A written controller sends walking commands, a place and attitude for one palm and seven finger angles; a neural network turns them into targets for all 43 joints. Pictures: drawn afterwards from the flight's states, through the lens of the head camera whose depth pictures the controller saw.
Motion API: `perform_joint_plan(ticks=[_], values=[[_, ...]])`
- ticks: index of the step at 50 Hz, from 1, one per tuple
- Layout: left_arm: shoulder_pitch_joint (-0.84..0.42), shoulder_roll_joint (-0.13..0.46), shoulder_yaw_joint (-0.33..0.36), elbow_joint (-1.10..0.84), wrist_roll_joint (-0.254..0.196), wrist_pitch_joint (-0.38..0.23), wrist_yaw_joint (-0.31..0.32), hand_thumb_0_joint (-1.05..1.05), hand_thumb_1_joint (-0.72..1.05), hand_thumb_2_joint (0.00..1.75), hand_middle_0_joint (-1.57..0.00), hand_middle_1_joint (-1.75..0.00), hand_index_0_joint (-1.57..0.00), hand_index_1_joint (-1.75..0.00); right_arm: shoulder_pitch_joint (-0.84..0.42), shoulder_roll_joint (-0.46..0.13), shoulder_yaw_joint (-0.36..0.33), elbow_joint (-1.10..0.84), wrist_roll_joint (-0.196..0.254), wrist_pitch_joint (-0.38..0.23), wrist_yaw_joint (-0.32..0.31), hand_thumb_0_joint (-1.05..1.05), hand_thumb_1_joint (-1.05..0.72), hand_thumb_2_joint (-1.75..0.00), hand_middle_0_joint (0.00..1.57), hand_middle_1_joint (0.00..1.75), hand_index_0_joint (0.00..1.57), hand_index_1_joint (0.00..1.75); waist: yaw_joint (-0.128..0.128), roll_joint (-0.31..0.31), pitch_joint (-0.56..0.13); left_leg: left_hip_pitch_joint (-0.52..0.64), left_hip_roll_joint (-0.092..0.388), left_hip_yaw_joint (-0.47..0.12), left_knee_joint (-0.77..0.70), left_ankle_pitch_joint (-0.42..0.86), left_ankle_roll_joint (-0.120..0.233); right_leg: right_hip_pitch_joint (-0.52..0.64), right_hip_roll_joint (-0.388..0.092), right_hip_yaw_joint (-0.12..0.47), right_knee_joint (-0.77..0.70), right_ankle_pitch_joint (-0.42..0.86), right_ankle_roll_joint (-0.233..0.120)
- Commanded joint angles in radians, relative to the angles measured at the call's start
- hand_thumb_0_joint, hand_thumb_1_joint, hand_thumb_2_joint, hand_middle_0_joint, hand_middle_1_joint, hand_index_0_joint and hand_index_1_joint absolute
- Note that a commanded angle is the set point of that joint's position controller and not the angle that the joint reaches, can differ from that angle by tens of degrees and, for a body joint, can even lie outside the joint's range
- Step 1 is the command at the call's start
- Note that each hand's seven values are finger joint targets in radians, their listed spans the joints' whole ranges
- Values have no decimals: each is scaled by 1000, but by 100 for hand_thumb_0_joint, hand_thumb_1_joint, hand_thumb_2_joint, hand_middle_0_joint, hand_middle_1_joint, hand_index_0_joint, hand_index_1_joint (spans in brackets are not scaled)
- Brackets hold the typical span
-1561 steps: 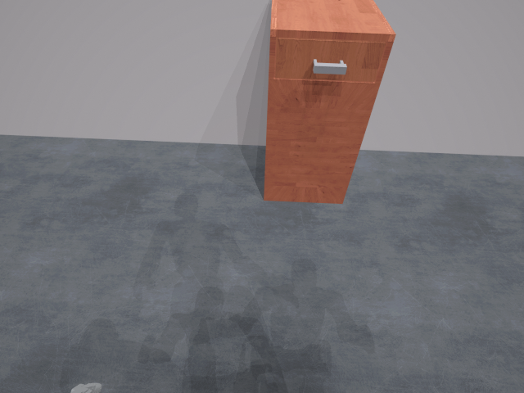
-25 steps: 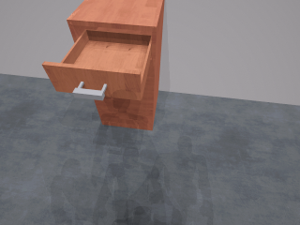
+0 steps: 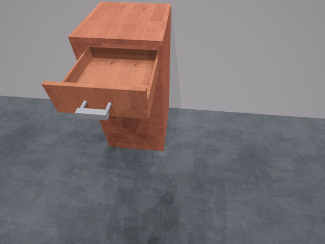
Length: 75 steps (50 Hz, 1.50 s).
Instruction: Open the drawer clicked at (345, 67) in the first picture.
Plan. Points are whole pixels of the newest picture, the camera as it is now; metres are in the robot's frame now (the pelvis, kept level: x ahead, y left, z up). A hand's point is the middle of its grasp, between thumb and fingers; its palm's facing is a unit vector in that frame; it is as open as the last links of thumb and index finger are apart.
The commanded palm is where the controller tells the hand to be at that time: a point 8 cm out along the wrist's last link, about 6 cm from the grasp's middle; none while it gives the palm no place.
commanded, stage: let the arm hang, fingers relaxed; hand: left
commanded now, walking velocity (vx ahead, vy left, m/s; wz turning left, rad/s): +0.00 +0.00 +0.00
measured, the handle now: (94, 109) +0.55 +0.27 -0.02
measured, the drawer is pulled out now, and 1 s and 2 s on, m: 0.30 0.30 0.30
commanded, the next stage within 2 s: look to check the result in 0.06 s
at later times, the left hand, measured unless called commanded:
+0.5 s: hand out of the picture +0.05 +0.21 -0.16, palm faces +0.02 -0.96 -0.29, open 7.4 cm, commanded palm none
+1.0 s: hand out of the picture +0.10 +0.23 -0.15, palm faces -0.01 -0.94 -0.35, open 7.4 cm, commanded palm none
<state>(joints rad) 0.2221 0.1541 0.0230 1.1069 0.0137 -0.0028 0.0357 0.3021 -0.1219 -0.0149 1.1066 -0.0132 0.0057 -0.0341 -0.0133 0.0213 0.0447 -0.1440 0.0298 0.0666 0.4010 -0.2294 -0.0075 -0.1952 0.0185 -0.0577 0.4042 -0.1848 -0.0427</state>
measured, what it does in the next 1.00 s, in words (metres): stands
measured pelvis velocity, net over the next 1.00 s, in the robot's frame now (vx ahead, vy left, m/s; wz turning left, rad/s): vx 0.02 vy -0.01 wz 0.00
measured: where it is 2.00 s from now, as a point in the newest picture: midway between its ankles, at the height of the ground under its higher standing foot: outside the picture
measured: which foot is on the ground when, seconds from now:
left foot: down 0.00-1.00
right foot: down 0.00-1.00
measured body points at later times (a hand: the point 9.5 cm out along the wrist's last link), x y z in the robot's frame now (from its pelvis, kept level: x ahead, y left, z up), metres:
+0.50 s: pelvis +0.01 -0.01 +0.00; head +0.03 -0.02 +0.45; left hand +0.05 +0.26 -0.14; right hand +0.04 -0.26 -0.16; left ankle -0.01 +0.12 -0.74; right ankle +0.02 -0.09 -0.74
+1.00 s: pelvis +0.02 -0.01 +0.00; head +0.04 -0.03 +0.45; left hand +0.10 +0.27 -0.12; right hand +0.07 -0.30 -0.15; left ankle -0.01 +0.12 -0.74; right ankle +0.02 -0.09 -0.74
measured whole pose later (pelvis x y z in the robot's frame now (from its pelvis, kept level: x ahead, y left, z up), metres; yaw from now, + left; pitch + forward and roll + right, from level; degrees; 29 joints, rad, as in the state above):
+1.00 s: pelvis +0.02 -0.01 +0.00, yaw +0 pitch -1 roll +0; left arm 0.09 0.30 0.03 1.12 0.01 -0.02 0.01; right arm 0.15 -0.31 -0.02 1.10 -0.01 0.01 -0.01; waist -0.01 0.03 0.07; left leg -0.07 0.05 0.06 0.30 -0.20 -0.03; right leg -0.13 0.04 -0.07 0.31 -0.17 -0.06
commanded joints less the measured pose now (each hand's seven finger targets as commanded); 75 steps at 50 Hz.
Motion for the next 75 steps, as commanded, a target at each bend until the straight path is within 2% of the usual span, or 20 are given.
perform_joint_plan(ticks=[1, 6, 10, 14, 17, 21, 27, 32, 35, 38, 48, 50, 62, 64, 65, 67, 70, 74, 75], values=[[53, 134, 26, -26, -1, -12, 3, 0, 90, 90, -20, -30, -20, -30, 65, -121, -21, -20, 0, -13, -3, 0, -90, -90, 20, 30, 20, 30, 3, 8, 20, -33, 86, -84, -92, 71, 33, 11, -112, 118, -90, 64, -12], [29, 154, 30, -26, 0, -15, 2, 0, 90, 90, -20, -30, -20, -30, 40, -148, -26, -23, 0, -13, -3, 0, -90, -90, 20, 30, 20, 30, 0, -11, 30, -21, 88, -86, -100, 67, 31, 10, -114, 122, -102, 62, -14], [19, 172, 33, -23, 0, -19, 0, 0, 90, 90, -20, -30, -20, -30, 18, -169, -28, -26, -1, -13, -2, 0, -90, -90, 20, 30, 20, 30, -1, 8, 11, -1, 89, -83, -99, 74, 31, 19, -120, 129, -113, 70, -17], [1, 195, 35, -20, 0, -22, -1, 0, 90, 90, -20, -30, -20, -30, -6, -193, -31, -31, 1, -13, -1, 0, -90, -90, 20, 30, 20, 30, -1, -15, -3, 19, 91, -87, -99, 96, 30, 30, -124, 129, -115, 103, -19], [-19, 217, 36, -21, -1, -24, -3, 0, 90, 90, -20, -30, -20, -30, -24, -217, -30, -31, 0, -14, 0, 0, -90, -90, 20, 30, 20, 30, -1, 5, -10, 21, 94, -85, -105, 99, 26, 42, -128, 134, -119, 116, -19], [-38, 239, 38, -24, -1, -26, -5, 0, 90, 90, -20, -30, -20, -30, -46, -239, -30, -34, 0, -14, 3, 0, -90, -90, 20, 30, 20, 30, -1, -2, -21, 31, 95, -88, -110, 112, 25, 56, -132, 136, -122, 139, -19], [-76, 269, 39, -28, -2, -27, -8, 0, 90, 90, -20, -30, -20, -30, -86, -275, -31, -38, -2, -13, 7, 0, -90, -90, 20, 30, 20, 30, -1, -5, -5, 32, 97, -93, -122, 101, 23, 50, -134, 143, -139, 120, -17], [-103, 295, 42, -33, -2, -31, -9, 0, 90, 90, -20, -30, -20, -30, -113, -306, -32, -45, -2, -18, 9, 0, -90, -90, 20, 30, 20, 30, 1, -3, -42, 52, 104, -93, -126, 143, 21, 81, -139, 139, -130, 184, -17], [-120, 305, 43, -36, -1, -31, -9, 0, 90, 90, -20, -30, -20, -30, -122, -314, -34, -48, -1, -16, 10, 0, -90, -90, 20, 30, 20, 30, 0, -24, -35, 54, 105, -96, -130, 142, 21, 81, -138, 137, -134, 185, -15], [-134, 320, 43, -40, -1, -32, -11, 0, 90, 90, -20, -30, -20, -30, -136, -332, -34, -49, -2, -16, 12, 0, -90, -90, 20, 30, 20, 30, 0, -15, -35, 53, 103, -96, -136, 124, 19, 80, -141, 147, -145, 157, -16], [-158, 349, 44, -43, -2, -36, -13, 0, 90, 90, -20, -30, -20, -30, -157, -361, -33, -52, 0, -18, 14, 0, -90, -90, 20, 30, 20, 30, 0, -16, -75, 77, 108, -96, -138, 159, 17, 112, -145, 148, -141, 213, -15], [-161, 349, 45, -42, -2, -35, -12, 0, 90, 90, -20, -30, -20, -30, -159, -361, -33, -52, 0, -16, 13, 0, -90, -90, 20, 30, 20, 30, -1, -19, -59, 76, 110, -92, -137, 164, 17, 104, -145, 147, -145, 224, -13], [-171, 366, 44, -44, -3, -37, -11, 0, 90, 90, -20, -30, -20, -30, -170, -380, -34, -54, 1, -16, 12, 0, -90, -90, 20, 30, 20, 30, -3, -18, -79, 95, 114, -89, -136, 193, 12, 126, -148, 149, -141, 283, -13], [-171, 366, 44, -44, -2, -36, -11, 0, 90, 90, -20, -30, -20, -30, -172, -378, -33, -56, 2, -14, 12, 0, -90, -90, 20, 30, 20, 30, -2, -21, -64, 93, 114, -91, -138, 176, 14, 112, -144, 150, -149, 253, -12], [-173, 367, 42, -44, -2, -35, -11, 0, 90, 90, -20, -30, -20, -30, -174, -381, -33, -54, 1, -15, 13, 0, -90, -90, 20, 30, 20, 30, -2, -2, -62, 92, 113, -91, -139, 184, 13, 116, -148, 150, -148, 259, -12], [-173, 370, 42, -44, -3, -37, -11, 0, 90, 90, -20, -30, -20, -30, -175, -384, -33, -54, 1, -16, 13, 0, -90, -90, 20, 30, 20, 30, -2, -16, -83, 99, 114, -92, -140, 188, 13, 128, -148, 149, -145, 270, -12], [-173, 371, 42, -45, -3, -37, -11, 0, 90, 90, -20, -30, -20, -30, -174, -384, -33, -56, 2, -16, 12, 0, -90, -90, 20, 30, 20, 30, -2, -4, -81, 103, 115, -89, -137, 201, 13, 129, -150, 147, -145, 283, -11], [-175, 371, 43, -46, -2, -36, -11, 0, 90, 90, -20, -30, -20, -30, -178, -383, -34, -58, 2, -14, 12, 0, -90, -90, 20, 30, 20, 30, -2, -24, -62, 102, 115, -92, -141, 181, 14, 112, -145, 149, -154, 254, -10], [-178, 372, 41, -46, -2, -36, -12, 0, 90, 90, -20, -30, -20, -30, -178, -386, -34, -55, 1, -14, 14, 0, -90, -90, 20, 30, 20, 30, -3, -11, -63, 98, 115, -90, -146, 177, 13, 114, -148, 148, -154, 248, -10]])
